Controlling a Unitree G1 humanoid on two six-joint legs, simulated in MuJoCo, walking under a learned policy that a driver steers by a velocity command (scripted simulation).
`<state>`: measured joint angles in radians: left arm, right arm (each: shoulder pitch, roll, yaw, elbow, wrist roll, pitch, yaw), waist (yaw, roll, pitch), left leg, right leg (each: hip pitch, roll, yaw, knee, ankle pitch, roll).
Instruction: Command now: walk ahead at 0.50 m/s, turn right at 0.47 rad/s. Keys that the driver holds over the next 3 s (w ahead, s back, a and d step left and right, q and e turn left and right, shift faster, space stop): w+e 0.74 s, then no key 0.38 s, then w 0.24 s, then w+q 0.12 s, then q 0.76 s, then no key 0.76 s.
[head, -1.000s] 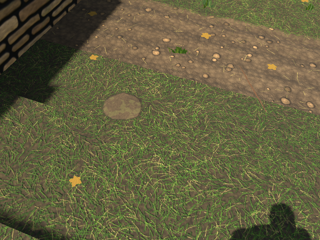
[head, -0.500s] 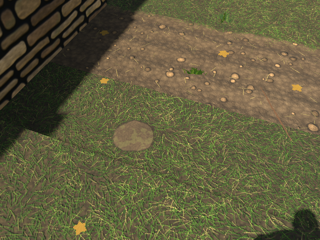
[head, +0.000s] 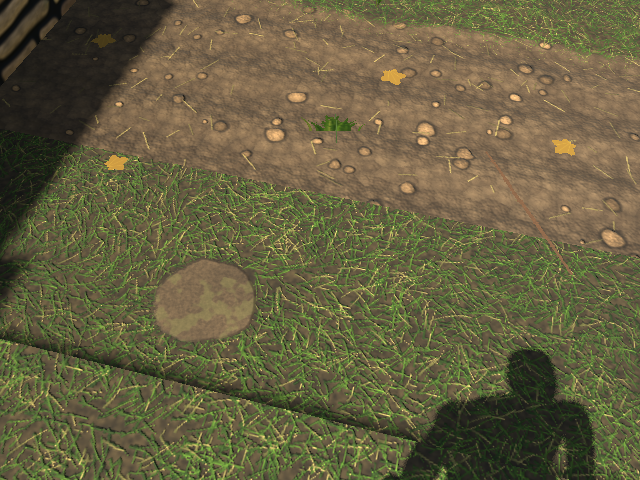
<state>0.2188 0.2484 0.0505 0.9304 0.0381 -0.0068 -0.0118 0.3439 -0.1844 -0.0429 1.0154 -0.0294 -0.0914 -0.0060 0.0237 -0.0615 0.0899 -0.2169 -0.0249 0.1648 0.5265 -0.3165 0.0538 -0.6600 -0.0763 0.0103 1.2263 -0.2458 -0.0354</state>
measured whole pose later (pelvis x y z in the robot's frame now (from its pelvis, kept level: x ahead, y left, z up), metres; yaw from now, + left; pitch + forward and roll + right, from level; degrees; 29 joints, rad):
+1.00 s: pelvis +0.46 -0.10 +0.00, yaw -31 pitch +1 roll +0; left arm 0.11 0.29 0.05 0.76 0.03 0.01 -0.02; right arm 0.46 -0.26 -0.03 0.87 -0.02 -0.06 0.00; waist -0.07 -0.03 0.04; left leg -0.11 -0.03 0.05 0.49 -0.38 0.05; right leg -0.63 0.06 0.09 1.04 -0.20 -0.06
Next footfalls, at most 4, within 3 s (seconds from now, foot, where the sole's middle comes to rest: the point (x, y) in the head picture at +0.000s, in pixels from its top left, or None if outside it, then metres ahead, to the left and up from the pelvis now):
0.22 right None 0.26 -0.10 -0.77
0.74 left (327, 460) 0.47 0.00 -0.77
1.30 right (484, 418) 0.63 -0.38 -0.93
1.76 left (441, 330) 0.87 -0.30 -0.93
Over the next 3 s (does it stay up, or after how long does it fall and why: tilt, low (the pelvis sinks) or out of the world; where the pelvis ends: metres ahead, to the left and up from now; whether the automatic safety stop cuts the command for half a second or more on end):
stays up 0.74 -0.35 -0.15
